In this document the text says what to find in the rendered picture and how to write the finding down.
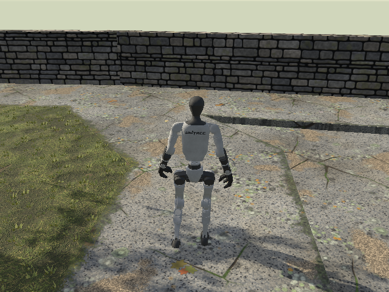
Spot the right robot forearm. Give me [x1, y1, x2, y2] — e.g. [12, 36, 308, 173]
[219, 148, 232, 175]

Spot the robot left foot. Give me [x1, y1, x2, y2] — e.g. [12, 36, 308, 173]
[171, 238, 181, 248]

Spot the robot left hand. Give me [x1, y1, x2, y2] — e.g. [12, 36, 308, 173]
[158, 166, 172, 178]

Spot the left robot forearm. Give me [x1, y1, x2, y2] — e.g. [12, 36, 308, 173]
[159, 146, 171, 169]

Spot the robot right hand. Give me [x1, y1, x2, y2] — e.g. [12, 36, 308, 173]
[219, 173, 233, 188]

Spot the robot left thigh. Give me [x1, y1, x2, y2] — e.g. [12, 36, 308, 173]
[174, 169, 186, 209]

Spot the left robot upper arm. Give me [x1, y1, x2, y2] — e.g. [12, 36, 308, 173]
[165, 122, 183, 155]

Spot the right robot upper arm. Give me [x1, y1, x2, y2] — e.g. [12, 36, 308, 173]
[208, 123, 225, 158]

